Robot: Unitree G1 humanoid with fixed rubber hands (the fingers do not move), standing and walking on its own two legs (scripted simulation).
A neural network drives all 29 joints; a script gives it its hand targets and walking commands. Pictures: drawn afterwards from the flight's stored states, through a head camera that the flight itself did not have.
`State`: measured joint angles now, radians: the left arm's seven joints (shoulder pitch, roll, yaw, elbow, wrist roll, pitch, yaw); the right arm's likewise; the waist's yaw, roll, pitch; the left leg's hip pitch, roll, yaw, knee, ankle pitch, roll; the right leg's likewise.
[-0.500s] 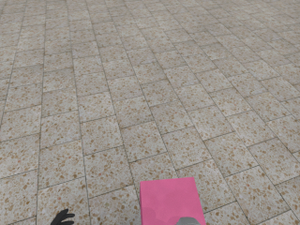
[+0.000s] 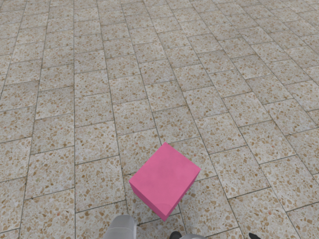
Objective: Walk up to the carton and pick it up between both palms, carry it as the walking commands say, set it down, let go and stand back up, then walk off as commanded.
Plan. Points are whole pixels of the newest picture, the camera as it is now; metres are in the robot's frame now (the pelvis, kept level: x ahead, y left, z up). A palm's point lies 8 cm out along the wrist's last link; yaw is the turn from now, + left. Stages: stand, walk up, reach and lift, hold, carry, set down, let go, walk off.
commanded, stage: stand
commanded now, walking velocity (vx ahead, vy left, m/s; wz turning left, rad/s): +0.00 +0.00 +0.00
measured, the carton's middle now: (164, 181) +0.42 -0.02 -0.65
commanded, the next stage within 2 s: none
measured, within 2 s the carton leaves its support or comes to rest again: neither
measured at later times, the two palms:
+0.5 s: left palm (65, 233) +0.13 +0.27 -0.15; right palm (228, 226) +0.15 -0.18 -0.14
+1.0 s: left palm out of the picture +0.10 +0.24 -0.15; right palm (228, 238) +0.13 -0.18 -0.15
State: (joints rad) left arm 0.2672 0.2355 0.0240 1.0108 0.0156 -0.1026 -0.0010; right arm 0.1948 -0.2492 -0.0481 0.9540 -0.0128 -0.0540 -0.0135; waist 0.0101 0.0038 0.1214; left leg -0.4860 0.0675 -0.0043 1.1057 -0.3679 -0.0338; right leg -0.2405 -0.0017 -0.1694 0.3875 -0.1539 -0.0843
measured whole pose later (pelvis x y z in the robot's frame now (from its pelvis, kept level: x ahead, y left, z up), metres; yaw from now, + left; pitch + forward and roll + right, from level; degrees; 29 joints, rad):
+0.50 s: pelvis +0.13 +0.04 +0.00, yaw -1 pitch -2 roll +0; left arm 0.29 0.16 0.01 1.09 0.02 0.01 0.04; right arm 0.23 -0.16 0.01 1.09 0.00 -0.01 -0.03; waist 0.00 -0.02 0.03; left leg -0.24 0.00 0.13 0.41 -0.14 0.05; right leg -0.09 -0.05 -0.08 0.43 -0.30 0.02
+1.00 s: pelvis +0.15 +0.03 +0.00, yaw -1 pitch -1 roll +0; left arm 0.36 0.11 0.00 1.16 0.01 -0.01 0.05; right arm 0.29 -0.13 0.00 1.16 -0.01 -0.01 -0.04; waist -0.01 -0.01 0.02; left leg -0.21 0.00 0.11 0.37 -0.14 0.04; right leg -0.04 -0.04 -0.09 0.36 -0.30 0.01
